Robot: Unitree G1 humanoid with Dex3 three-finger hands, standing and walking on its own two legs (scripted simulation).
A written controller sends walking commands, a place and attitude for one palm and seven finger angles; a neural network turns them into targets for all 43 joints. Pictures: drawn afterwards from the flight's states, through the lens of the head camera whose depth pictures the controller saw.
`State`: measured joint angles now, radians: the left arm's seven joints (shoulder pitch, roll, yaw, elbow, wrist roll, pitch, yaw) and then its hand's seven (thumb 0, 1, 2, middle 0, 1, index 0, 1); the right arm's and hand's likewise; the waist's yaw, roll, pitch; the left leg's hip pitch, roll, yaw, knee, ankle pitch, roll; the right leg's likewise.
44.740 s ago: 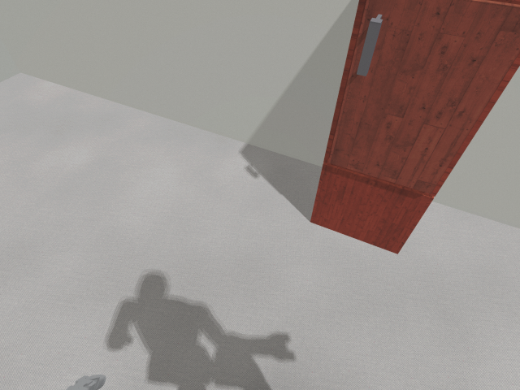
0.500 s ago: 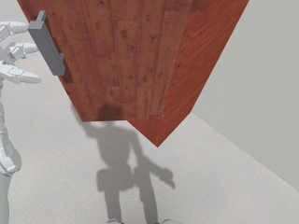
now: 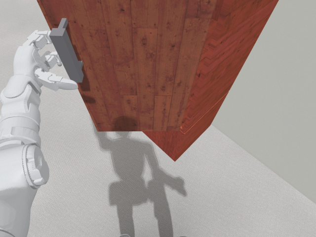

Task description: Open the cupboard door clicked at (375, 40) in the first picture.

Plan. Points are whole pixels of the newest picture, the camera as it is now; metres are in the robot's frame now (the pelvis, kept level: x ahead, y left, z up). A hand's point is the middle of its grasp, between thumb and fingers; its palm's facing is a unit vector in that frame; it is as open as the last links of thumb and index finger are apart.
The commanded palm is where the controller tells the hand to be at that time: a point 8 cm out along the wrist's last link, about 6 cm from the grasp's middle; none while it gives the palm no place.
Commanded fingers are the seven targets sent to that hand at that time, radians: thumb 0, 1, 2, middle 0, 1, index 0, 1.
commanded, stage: slide the fingers in behind the handle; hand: left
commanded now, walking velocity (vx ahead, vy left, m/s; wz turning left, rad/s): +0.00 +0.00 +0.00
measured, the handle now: (71, 51) +0.54 +0.19 +0.14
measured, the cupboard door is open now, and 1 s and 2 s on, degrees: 46 46 46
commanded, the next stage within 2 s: close the thumb around the handle in 1.00 s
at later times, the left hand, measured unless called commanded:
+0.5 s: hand (74, 65) +0.49 +0.17 +0.15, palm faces -0.02 -1.00 +0.00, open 14.0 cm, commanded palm +0.47 +0.22 +0.14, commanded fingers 0.00 -0.50 0.30 -0.30 -1.20 -0.30 -1.20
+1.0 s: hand (76, 64) +0.49 +0.17 +0.14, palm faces -0.01 -1.00 +0.00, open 14.0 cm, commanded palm +0.47 +0.22 +0.14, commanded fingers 0.00 -0.50 0.30 -0.30 -1.20 -0.30 -1.20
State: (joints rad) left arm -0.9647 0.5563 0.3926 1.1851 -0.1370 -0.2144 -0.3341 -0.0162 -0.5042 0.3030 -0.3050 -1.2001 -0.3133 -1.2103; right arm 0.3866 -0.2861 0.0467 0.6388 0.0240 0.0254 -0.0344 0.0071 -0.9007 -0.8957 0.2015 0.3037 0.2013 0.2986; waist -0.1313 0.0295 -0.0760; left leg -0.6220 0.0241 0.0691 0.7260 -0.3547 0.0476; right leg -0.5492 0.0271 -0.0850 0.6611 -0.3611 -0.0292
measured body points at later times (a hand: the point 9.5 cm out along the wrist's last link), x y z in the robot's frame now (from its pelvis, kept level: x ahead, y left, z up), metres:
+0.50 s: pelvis -0.01 -0.02 +0.00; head +0.07 -0.02 +0.44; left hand +0.48 +0.23 +0.15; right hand -0.01 -0.29 -0.12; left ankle -0.01 +0.08 -0.72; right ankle -0.03 -0.10 -0.72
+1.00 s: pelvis -0.01 -0.02 +0.00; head +0.07 -0.02 +0.44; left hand +0.49 +0.22 +0.15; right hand +0.01 -0.29 -0.11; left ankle -0.01 +0.08 -0.72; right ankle -0.03 -0.10 -0.72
